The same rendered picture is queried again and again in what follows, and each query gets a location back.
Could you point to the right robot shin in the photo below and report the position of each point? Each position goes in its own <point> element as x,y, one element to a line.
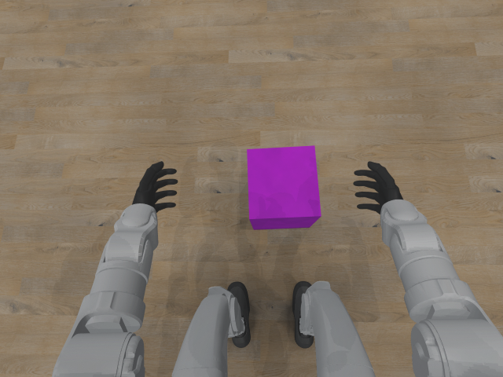
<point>316,285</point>

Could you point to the robot left hand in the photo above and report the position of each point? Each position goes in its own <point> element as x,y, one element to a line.
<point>146,192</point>

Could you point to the left robot upper arm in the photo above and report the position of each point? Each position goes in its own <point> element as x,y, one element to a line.
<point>114,354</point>

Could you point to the robot shin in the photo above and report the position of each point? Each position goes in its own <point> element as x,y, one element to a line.
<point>222,290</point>
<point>316,285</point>

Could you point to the right robot forearm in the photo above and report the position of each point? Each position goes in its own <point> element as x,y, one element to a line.
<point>433,288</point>

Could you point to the left robot forearm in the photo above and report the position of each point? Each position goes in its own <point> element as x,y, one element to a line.
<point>115,302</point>

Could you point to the carton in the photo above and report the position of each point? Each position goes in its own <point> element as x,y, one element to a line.
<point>283,188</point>

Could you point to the robot right hand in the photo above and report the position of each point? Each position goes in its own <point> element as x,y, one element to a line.
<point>384,184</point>

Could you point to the left robot shin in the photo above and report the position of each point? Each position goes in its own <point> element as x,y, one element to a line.
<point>222,290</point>

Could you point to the right robot upper arm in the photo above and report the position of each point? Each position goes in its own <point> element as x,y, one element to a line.
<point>456,348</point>

